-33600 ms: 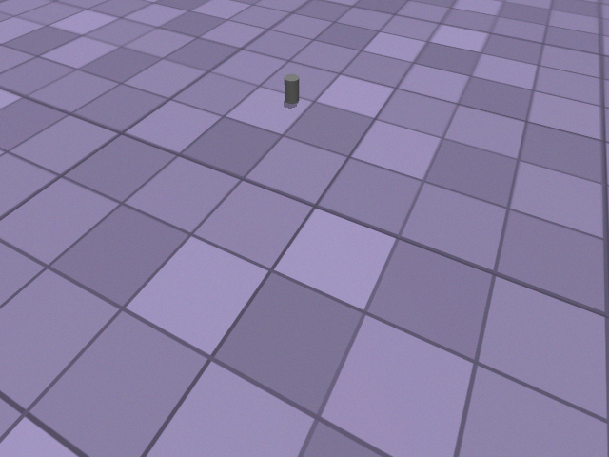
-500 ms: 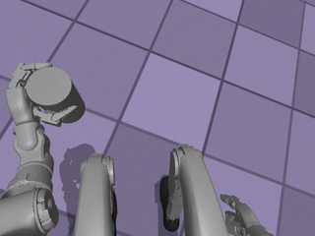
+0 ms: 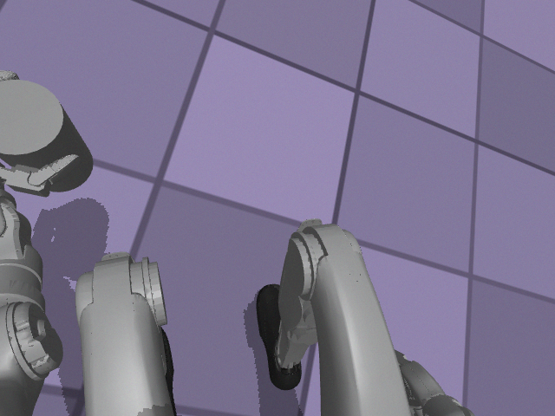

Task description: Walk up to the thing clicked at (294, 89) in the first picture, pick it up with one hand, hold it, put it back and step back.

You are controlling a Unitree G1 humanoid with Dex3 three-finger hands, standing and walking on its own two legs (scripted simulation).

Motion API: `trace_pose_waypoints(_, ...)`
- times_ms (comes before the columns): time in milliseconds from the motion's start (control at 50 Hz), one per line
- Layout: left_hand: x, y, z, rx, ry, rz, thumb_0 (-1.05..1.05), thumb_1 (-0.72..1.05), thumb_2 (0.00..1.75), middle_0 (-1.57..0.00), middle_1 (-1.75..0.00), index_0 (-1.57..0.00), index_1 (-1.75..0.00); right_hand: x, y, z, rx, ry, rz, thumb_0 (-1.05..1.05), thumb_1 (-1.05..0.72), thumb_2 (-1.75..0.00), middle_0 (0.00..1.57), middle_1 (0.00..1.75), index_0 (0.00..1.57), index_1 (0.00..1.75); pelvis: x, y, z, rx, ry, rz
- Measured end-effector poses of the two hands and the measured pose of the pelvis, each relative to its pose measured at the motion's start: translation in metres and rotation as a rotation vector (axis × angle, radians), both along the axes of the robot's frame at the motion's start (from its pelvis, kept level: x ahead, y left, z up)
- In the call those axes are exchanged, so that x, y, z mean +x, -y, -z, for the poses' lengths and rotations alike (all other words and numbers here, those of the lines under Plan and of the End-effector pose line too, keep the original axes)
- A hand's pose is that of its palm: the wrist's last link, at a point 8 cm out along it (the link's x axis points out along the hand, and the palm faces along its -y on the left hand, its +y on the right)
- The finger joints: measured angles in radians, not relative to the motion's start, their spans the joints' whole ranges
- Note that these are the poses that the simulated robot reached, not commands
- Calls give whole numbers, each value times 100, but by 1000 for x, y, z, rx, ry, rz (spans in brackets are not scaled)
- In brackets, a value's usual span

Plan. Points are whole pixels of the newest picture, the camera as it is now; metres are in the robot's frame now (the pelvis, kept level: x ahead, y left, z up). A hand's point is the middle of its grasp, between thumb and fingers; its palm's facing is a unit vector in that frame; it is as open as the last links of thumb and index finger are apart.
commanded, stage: crouch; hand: left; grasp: from the side
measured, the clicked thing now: (41, 143) +0.48 +0.23 -0.10
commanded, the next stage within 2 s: lower in 0.54 s
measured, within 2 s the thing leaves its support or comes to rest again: rests again in 1.74 s
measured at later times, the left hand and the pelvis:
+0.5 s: hand (37, 149) +0.49 +0.25 -0.13, palm faces +0.30 -0.95 -0.02, open 11.9 cm; pelvis +0.00 +0.01 -0.03, yaw -3 degrees
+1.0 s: hand (50, 159) +0.49 +0.25 -0.18, palm faces +0.30 -0.95 -0.01, open 11.8 cm; pelvis +0.00 +0.01 -0.03, yaw -6 degrees
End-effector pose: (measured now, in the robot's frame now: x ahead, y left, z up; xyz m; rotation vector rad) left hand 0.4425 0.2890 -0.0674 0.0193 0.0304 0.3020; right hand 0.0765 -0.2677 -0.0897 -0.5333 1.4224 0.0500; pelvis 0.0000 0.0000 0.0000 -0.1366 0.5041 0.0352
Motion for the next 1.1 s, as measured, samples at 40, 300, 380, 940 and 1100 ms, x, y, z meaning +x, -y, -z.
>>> trace_pose_waypoints(40,1,0,7,0,0,2,-2,-58,101,-62,-92,-63,-92,-1,0,1,-6,-12,-9,1,-94,-91,20,30,20,30,0,-1,3,-6,5,2)
trace_pose_waypoints(300,7,-2,43,-1,-1,-2,-2,-58,101,-61,-92,-63,-92,-4,2,6,-45,-66,-68,0,-94,-91,20,30,20,30,1,-4,19,-40,40,17)
trace_pose_waypoints(380,8,-3,51,-1,-1,-1,-2,-57,101,-61,-92,-63,-92,-4,2,6,-54,-78,-84,0,-94,-91,20,30,20,30,1,-5,22,-50,50,21)
trace_pose_waypoints(940,12,-4,102,-16,-31,-4,-2,-58,101,-62,-92,-64,-92,5,-5,-5,-118,-112,-237,0,-93,-91,20,30,20,30,-3,-9,34,-106,126,47)
trace_pose_waypoints(1100,15,-4,121,-25,-26,-23,-2,-57,101,-62,-92,-63,-91,11,-9,-11,-152,-138,-301,0,-93,-91,20,30,20,30,-4,-12,36,-133,151,55)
